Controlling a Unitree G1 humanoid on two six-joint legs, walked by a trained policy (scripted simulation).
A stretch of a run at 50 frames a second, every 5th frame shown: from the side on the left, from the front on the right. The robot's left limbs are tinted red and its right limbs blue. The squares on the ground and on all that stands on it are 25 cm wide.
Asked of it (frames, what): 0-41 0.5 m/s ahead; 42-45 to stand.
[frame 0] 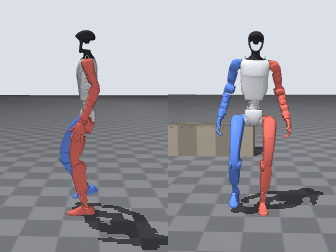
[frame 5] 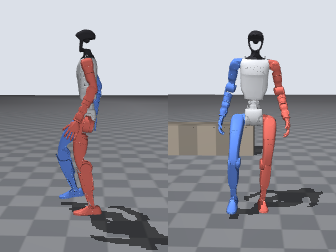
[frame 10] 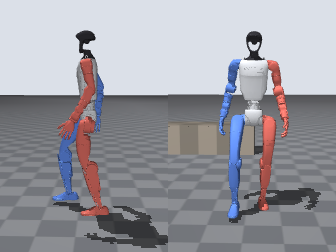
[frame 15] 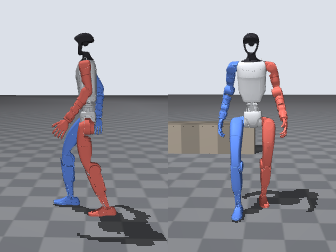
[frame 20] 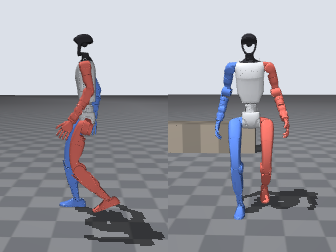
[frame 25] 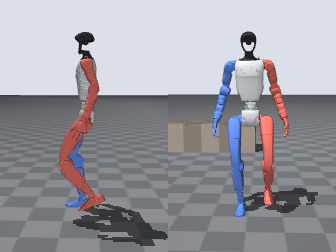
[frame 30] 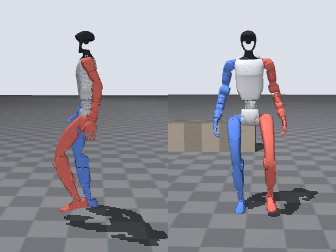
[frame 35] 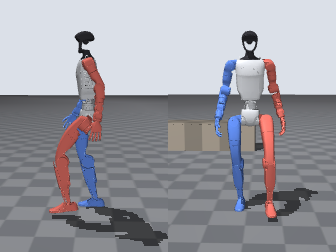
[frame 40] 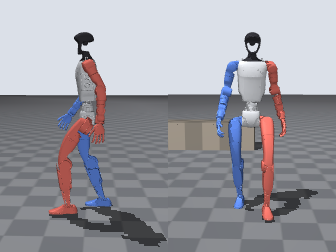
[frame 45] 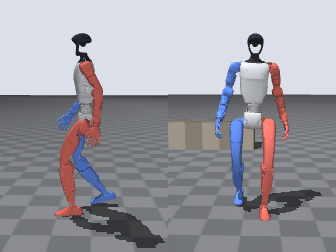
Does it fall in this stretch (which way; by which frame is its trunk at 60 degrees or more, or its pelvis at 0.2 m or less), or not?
no
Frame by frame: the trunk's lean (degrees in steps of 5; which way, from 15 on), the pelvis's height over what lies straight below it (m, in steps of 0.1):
0: 5, 0.8
5: 5, 0.8
10: 5, 0.8
15: 5, 0.8
20: 5, 0.8
25: 5, 0.8
30: 5, 0.8
35: 5, 0.8
40: 5, 0.8
45: 5, 0.8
